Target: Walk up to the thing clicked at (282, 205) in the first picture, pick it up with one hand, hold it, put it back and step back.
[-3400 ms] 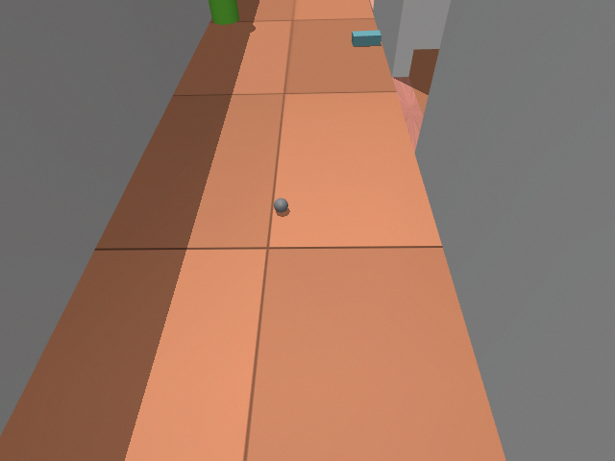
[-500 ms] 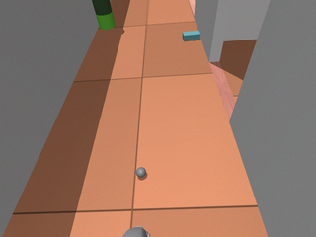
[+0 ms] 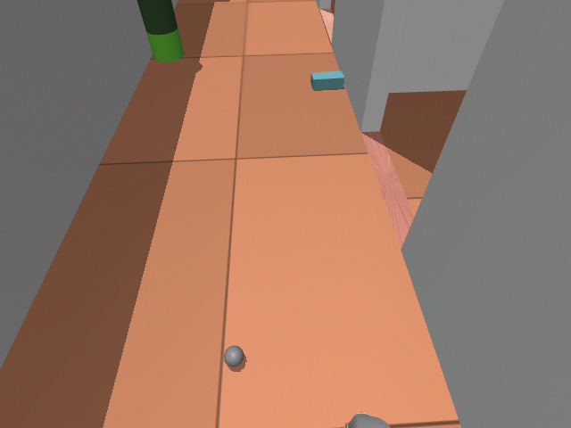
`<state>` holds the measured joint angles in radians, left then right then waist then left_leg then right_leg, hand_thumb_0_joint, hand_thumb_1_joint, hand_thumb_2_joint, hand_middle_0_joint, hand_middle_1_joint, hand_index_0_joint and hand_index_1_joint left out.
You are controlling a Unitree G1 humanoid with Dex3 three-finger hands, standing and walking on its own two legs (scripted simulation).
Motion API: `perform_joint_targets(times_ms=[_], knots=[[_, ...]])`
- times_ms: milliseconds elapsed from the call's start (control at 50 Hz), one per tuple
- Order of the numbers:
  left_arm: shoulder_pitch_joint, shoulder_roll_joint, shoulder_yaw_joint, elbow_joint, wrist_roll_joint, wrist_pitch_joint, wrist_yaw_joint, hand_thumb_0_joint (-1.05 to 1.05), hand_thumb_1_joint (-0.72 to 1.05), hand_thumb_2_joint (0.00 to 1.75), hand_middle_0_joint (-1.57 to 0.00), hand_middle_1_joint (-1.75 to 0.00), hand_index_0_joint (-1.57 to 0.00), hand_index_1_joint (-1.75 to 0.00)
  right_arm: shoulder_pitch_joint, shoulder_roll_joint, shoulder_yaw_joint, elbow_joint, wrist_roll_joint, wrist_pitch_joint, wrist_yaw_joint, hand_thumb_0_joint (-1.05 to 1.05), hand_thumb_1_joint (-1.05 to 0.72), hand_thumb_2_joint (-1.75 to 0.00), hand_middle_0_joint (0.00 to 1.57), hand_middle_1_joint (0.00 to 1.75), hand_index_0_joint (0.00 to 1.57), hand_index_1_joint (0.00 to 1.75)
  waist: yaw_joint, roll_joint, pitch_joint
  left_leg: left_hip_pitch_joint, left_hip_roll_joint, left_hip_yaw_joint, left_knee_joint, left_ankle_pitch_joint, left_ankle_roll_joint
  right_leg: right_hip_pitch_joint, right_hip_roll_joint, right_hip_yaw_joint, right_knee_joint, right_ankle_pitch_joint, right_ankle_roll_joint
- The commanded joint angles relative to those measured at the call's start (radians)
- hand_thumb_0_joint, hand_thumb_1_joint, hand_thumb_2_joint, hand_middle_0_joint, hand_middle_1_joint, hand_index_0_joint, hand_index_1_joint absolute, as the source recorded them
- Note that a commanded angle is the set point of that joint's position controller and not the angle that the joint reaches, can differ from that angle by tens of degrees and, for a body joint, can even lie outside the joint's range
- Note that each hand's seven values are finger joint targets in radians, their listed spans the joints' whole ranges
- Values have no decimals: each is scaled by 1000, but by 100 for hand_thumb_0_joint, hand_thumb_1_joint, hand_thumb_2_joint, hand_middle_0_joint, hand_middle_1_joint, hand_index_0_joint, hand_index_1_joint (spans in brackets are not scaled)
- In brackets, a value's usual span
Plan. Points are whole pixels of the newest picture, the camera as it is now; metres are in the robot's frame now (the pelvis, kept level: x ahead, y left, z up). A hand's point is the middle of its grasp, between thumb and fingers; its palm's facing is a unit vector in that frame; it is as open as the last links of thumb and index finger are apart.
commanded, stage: walk up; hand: left
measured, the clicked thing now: (233, 356) +0.48 +0.21 -0.73
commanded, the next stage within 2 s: stand in 1.68 s
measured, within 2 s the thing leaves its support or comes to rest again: neither
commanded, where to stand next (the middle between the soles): +0.17 +0.00 m, yaw +2 degrees
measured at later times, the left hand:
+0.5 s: hand out of the picture +0.14 +0.26 -0.16, palm faces +0.02 -0.93 -0.38, open 7.4 cm
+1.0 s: hand out of the picture +0.16 +0.26 -0.14, palm faces +0.04 -0.93 -0.36, open 7.4 cm
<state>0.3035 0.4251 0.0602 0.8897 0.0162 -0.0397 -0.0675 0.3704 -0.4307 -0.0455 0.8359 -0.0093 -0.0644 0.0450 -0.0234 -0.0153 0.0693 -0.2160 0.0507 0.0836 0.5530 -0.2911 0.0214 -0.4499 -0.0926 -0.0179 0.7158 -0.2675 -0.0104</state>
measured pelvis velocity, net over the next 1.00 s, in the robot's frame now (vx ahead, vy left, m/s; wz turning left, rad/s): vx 0.09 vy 0.00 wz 0.04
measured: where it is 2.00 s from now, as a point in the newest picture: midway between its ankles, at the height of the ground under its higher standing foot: outside the picture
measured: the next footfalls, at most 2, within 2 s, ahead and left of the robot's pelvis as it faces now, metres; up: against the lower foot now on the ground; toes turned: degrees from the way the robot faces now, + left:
right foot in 0.06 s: +0.15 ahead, -0.15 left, +0.00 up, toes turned +0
left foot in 0.34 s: +0.14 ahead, +0.12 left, +0.00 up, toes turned +2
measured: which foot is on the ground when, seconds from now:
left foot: down 0.00-0.06, up 0.08-0.32, down 0.34-1.00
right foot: up 0.00-0.04, down 0.06-1.00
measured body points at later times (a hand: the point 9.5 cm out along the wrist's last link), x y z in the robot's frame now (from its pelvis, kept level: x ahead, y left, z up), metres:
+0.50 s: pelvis +0.06 -0.01 -0.01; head +0.09 +0.00 +0.43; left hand +0.14 +0.31 -0.13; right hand +0.17 -0.31 -0.13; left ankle +0.11 +0.12 -0.73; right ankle +0.11 -0.15 -0.73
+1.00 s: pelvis +0.09 +0.00 +0.01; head +0.10 -0.01 +0.46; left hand +0.15 +0.31 -0.11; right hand +0.21 -0.30 -0.12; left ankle +0.11 +0.12 -0.73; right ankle +0.11 -0.15 -0.73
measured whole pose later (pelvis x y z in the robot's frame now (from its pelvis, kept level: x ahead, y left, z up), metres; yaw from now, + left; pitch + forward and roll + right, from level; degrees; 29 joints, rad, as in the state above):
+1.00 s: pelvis +0.09 +0.00 +0.01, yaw +2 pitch -3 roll +0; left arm 0.08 0.36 0.00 1.15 0.00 -0.03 0.00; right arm 0.03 -0.36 -0.01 1.13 0.01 0.01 0.02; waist 0.02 0.02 0.06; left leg -0.18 0.02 0.01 0.40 -0.18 -0.01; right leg -0.15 -0.06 -0.03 0.38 -0.18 0.04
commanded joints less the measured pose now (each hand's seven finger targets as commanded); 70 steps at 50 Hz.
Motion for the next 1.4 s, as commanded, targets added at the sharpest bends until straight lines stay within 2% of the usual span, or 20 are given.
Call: perform_joint_targets(times_ms=[0, 20, 40, 60, 80, 160, 260, 300, 320, 340, 360, 380, 440, 480, 500, 560, 660, 860, 1160, 1380], knots=[[104, 172, 55, -19, 1, -44, 38, 0, 90, 90, -20, -30, -20, -30, -71, -215, -61, -91, 4, -1, -17, 0, -90, -90, 20, 30, 20, 30, 69, 94, -45, -201, 137, -127, -18, -28, 139, 299, 88, -56, -147, 78, -4], [131, 197, 61, -15, 3, -54, 50, 0, 90, 90, -20, -30, -20, -30, -25, -155, -41, -86, 5, 4, -21, 0, -90, -90, 20, 30, 20, 30, 79, -20, -82, -235, 94, -88, 137, -32, 107, 391, 54, 18, -234, 26, -20], [129, 277, 74, -24, 12, -65, 64, 0, 90, 90, -20, -30, -20, -30, 0, -64, -13, -90, 11, 10, -24, 0, -90, -90, 20, 30, 20, 30, 68, -263, -80, -333, -23, -4, 389, -169, 34, 382, -194, 378, -386, 8, -84], [75, 327, 74, -56, 2, -61, 66, 0, 90, 90, -20, -30, -20, -30, -10, -128, -28, -80, 6, 26, -37, 0, -90, -90, 20, 30, 20, 30, 64, -202, -40, -382, -45, -78, 457, -274, 12, 298, -322, 571, -462, -72, -207], [46, 331, 73, -63, -9, -53, 68, 0, 90, 90, -20, -30, -20, -30, -19, -197, -52, -60, 4, 31, -46, 0, -90, -90, 20, 30, 20, 30, 60, -145, -2, -378, -11, -124, 512, -285, 11, 260, -330, 563, -431, -38, -270], [-9, 262, 46, -64, -4, -47, 80, 0, 90, 90, -20, -30, -20, -30, 12, -178, -49, 11, 10, 34, -42, 0, -90, -90, 20, 30, 20, 30, 32, -168, -73, -278, 17, -124, 395, -186, 8, 251, -192, 255, -306, 254, -203], [-79, 243, 29, -67, -5, -34, 88, 0, 90, 90, -20, -30, -20, -30, -54, -145, -45, 43, 5, 46, -41, 0, -90, -90, 20, 30, 20, 30, 29, -181, -110, -97, -19, -54, 162, -72, -1, 155, -168, 154, -200, 438, -182], [-124, 229, 16, -67, -18, -21, 88, 0, 90, 90, -20, -30, -20, -30, -44, -150, -51, 64, 1, 40, -44, 0, -90, -90, 20, 30, 20, 30, -4, -148, -119, 20, -34, -47, 41, 83, 12, 66, -149, 133, -138, 328, -144], [-126, 199, 5, -68, -20, -14, 88, 0, 90, 90, -20, -30, -20, -30, -50, -178, -58, 68, -7, 36, -48, 0, -90, -90, 20, 30, 20, 30, -11, -83, -116, 49, -1, -98, -9, 142, 27, 18, -129, 119, -104, 245, -107], [-107, 161, -5, -62, -27, -7, 86, 0, 90, 90, -20, -30, -20, -30, -111, -236, -69, 54, -10, 31, -48, 0, -90, -90, 20, 30, 20, 30, 20, 60, -116, 23, 130, -298, -73, 148, 68, -22, -42, 68, -55, 69, -48], [-102, 173, -2, -34, -34, 3, 92, 0, 90, 90, -20, -30, -20, -30, -188, -269, -68, 41, 6, 32, -43, 0, -90, -90, 20, 30, 20, 30, 38, 147, -100, -126, 223, -400, -150, 1, 154, 86, 60, -11, 16, -169, -23], [-94, 183, 3, -1, -25, 8, 92, 0, 90, 90, -20, -30, -20, -30, -224, -249, -60, 43, 8, 35, -38, 0, -90, -90, 20, 30, 20, 30, 48, 134, -83, -186, 228, -408, -162, -51, 176, 164, 61, -1, 35, -213, -21], [-78, 177, -2, 51, -16, -8, 87, 0, 90, 90, -20, -30, -20, -30, -291, -180, -25, 63, 11, 45, -36, 0, -90, -90, 20, 30, 20, 30, 71, 115, -61, -211, 110, -252, -97, -53, 66, 219, 11, 60, -171, -59, -32], [-138, 223, 2, 58, -9, -16, 86, 0, 90, 90, -20, -30, -20, -30, -269, -167, -16, 90, 11, 49, -33, 0, -90, -90, 20, 30, 20, 30, 34, 72, -62, -126, 48, -199, -51, -68, 27, 139, -60, 170, -259, -65, -61], [-179, 221, -3, 62, -8, -15, 84, 0, 90, 90, -20, -30, -20, -30, -246, -166, -18, 110, 10, 49, -33, 0, -90, -90, 20, 30, 20, 30, 9, 70, -69, -76, 52, -204, -73, -72, 30, 112, -60, 151, -249, -68, -63], [-178, 177, -21, 100, -16, -14, 82, 0, 90, 90, -20, -30, -20, -30, -303, -174, -12, 133, 9, 43, -31, 0, -90, -90, 20, 30, 20, 30, 40, 100, -86, -70, 105, -259, -149, -25, 51, 181, 12, 57, -233, -6, -23], [-209, 182, -23, 142, -21, -20, 81, 0, 90, 90, -20, -30, -20, -30, -316, -160, -4, 174, 17, 40, -36, 0, -90, -90, 20, 30, 20, 30, 28, 56, -132, 14, 74, -191, -123, 198, 25, 257, -32, 77, -282, 185, -20], [-266, 162, -30, 194, -17, -13, 79, 0, 90, 90, -20, -30, -20, -30, -363, -147, -7, 236, 16, 51, -35, 0, -90, -90, 20, 30, 20, 30, 25, 11, -134, 96, 72, -170, -200, 229, 11, 292, -52, 71, -383, 193, -6], [-291, 153, -19, 213, -5, -3, 77, 0, 90, 90, -20, -30, -20, -30, -363, -140, -5, 268, 5, 51, -34, 0, -90, -90, 20, 30, 20, 30, 25, 18, -95, 66, 71, -174, -287, 120, -1, 321, -43, 66, -447, 111, 4], [-277, 143, -15, 210, -7, -1, 79, 0, 90, 90, -20, -30, -20, -30, -336, -133, -7, 264, 6, 52, -37, 0, -90, -90, 20, 30, 20, 30, 25, 22, -104, 95, 71, -167, -267, 216, -3, 330, -44, 57, -439, 160, 5]])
